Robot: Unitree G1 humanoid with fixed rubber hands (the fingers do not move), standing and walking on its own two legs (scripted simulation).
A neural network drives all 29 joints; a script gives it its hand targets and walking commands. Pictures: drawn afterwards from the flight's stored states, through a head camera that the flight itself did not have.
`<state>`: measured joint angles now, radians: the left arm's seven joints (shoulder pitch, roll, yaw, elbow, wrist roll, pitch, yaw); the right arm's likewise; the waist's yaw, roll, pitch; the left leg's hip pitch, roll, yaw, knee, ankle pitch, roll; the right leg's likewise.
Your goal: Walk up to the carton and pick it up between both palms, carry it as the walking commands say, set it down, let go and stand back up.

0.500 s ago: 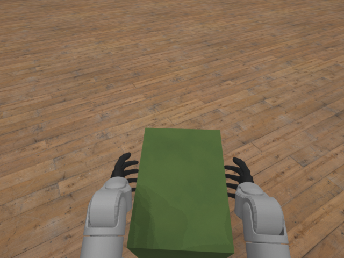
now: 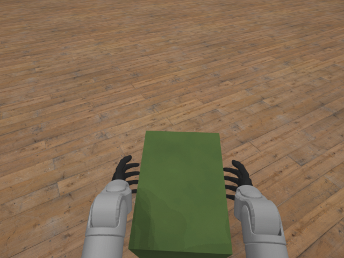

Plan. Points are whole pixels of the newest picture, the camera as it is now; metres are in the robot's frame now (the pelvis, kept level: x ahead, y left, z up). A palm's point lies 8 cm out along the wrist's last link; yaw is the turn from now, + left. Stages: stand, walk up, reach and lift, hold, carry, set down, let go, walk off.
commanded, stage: carry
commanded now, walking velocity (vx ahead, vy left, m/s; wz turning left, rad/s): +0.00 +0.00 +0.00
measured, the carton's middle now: (180, 197) +0.32 +0.00 -0.03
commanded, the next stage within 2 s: none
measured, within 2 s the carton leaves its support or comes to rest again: neither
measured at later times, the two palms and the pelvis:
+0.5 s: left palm (123, 191) +0.28 +0.13 +0.06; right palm (247, 197) +0.28 -0.15 +0.05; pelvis -0.01 +0.00 +0.00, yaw +0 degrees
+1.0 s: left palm (122, 192) +0.28 +0.13 +0.06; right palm (248, 199) +0.27 -0.15 +0.06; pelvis -0.01 +0.00 +0.00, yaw -1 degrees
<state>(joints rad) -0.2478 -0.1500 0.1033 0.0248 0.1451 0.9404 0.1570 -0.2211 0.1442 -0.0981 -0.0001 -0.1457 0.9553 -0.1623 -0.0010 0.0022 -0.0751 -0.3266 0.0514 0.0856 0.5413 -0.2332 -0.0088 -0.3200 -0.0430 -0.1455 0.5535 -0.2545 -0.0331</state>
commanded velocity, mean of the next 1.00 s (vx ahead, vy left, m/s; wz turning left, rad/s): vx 0.00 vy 0.00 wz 0.00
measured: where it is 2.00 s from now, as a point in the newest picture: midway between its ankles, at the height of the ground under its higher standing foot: outside the picture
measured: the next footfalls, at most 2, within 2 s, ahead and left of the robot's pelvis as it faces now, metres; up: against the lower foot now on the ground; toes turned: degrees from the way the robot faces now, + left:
right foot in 1.66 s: +0.21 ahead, -0.08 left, +0.00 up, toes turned +6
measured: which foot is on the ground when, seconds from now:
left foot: down 0.00-1.00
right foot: down 0.00-1.00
